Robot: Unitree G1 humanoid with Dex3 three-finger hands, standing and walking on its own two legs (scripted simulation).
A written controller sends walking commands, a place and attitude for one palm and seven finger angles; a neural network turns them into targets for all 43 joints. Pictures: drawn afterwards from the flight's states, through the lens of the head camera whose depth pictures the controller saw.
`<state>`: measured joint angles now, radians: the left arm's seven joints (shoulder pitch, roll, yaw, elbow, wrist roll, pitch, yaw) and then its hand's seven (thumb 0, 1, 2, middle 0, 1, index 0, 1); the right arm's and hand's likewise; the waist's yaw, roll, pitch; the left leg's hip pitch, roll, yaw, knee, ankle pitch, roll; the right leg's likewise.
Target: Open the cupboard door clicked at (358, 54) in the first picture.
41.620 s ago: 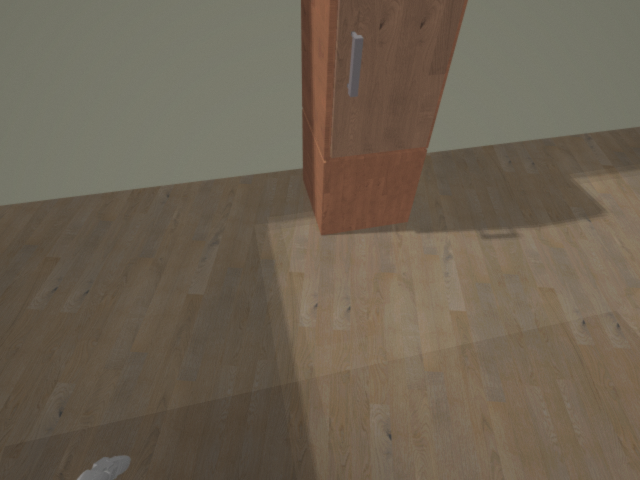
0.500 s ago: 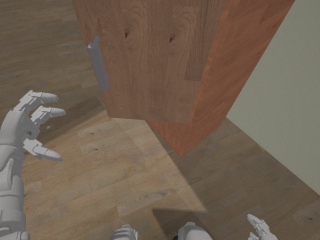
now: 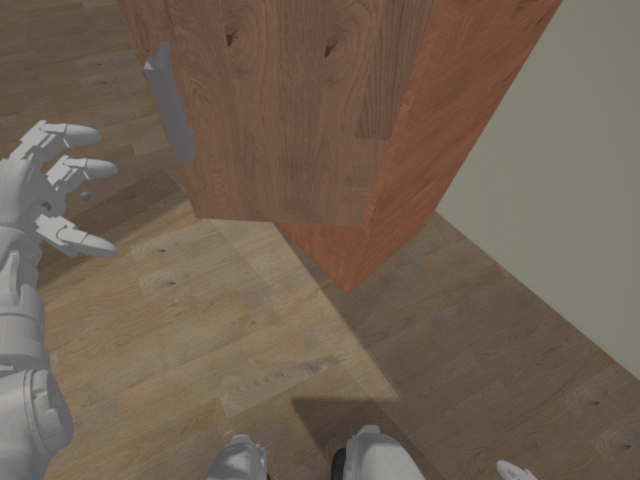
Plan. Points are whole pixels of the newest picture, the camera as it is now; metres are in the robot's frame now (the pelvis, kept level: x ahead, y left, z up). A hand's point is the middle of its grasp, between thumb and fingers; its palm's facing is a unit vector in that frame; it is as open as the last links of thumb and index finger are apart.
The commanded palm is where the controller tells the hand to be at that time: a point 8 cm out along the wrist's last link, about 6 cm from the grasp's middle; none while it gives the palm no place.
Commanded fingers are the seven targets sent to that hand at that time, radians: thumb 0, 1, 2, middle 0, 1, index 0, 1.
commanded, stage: move the hooked fingers beside the handle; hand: left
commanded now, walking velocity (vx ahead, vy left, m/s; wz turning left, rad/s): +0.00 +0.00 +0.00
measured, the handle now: (176, 106) +0.60 +0.19 +0.05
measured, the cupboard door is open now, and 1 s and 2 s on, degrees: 46 46 46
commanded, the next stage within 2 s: slide the fingers in behind the handle in 1.42 s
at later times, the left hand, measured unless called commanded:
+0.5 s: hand (110, 139) +0.52 +0.26 +0.06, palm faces -0.05 -1.00 -0.03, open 14.0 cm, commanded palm +0.51 +0.30 +0.06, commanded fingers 0.00 -0.50 0.30 -0.30 -1.20 -0.30 -1.20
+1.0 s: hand (109, 133) +0.54 +0.27 +0.06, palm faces -0.03 -1.00 -0.02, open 14.0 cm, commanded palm +0.53 +0.30 +0.06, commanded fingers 0.00 -0.50 0.30 -0.30 -1.20 -0.30 -1.20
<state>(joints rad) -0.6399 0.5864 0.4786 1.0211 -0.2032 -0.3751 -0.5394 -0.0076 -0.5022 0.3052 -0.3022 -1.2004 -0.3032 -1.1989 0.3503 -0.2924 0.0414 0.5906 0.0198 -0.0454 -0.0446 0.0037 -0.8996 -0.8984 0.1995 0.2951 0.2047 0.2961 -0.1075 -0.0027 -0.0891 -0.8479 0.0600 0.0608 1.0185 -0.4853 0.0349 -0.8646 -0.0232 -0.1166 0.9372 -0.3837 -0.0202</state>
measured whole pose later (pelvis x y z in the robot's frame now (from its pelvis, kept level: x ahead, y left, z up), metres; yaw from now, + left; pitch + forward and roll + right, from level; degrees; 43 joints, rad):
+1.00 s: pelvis +0.01 +0.01 -0.01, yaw -2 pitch +25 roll -5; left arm -0.95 0.77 0.53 1.21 -0.07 -0.34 -0.48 -0.01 -0.50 0.31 -0.30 -1.20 -0.30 -1.20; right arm 0.42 -0.28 0.07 0.57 -0.01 0.11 -0.01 0.00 -0.90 -0.90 0.20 0.30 0.21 0.30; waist -0.22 0.01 -0.08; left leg -1.01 0.09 0.05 1.08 -0.52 0.05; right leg -1.00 0.00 -0.12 0.94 -0.38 0.00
